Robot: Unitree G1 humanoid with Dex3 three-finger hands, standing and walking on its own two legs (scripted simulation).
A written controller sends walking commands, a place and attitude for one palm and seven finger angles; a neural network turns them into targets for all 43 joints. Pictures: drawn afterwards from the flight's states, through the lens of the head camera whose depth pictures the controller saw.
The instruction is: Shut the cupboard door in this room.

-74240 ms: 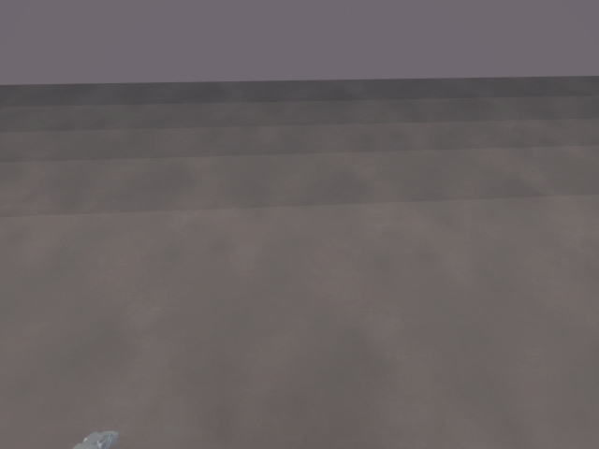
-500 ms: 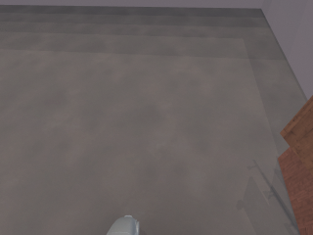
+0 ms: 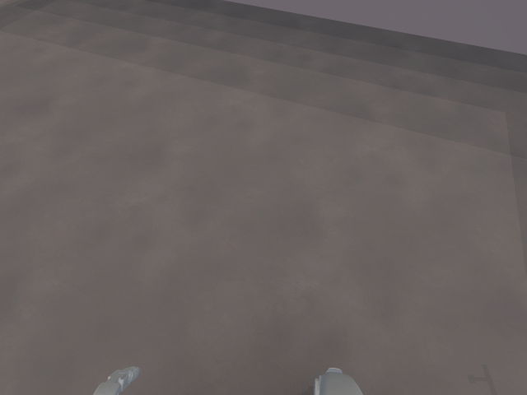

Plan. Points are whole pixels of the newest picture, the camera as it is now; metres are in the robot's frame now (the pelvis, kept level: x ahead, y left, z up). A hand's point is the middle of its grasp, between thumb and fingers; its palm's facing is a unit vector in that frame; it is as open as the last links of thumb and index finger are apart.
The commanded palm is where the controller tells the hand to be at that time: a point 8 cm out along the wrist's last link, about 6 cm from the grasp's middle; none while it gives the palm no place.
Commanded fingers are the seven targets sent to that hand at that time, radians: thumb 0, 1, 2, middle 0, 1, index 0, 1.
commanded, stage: turn to face it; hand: left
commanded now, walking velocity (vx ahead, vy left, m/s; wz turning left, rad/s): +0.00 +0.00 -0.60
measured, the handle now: out of the picture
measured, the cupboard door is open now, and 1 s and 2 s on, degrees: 20 20 20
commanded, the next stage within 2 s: none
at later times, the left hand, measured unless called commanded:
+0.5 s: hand (175, 368) +0.19 +0.17 -0.18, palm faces -0.12 -0.97 -0.20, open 7.3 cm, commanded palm none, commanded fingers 0.00 0.90 0.90 -0.20 -0.30 -0.20 -0.30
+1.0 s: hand (224, 287) +0.33 +0.10 -0.16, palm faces -0.49 -0.83 -0.28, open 7.4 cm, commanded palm none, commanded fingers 0.00 0.90 0.90 -0.20 -0.30 -0.20 -0.30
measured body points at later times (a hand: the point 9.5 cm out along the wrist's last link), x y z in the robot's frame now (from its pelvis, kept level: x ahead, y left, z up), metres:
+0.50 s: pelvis +0.12 -0.01 -0.01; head +0.16 +0.00 +0.44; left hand +0.19 +0.23 -0.17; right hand +0.16 -0.26 -0.14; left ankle +0.15 +0.09 -0.74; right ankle +0.13 -0.14 -0.73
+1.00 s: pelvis +0.13 -0.03 -0.01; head +0.17 -0.06 +0.44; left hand +0.36 +0.14 -0.13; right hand +0.04 -0.29 -0.15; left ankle +0.17 +0.10 -0.67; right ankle +0.08 -0.14 -0.74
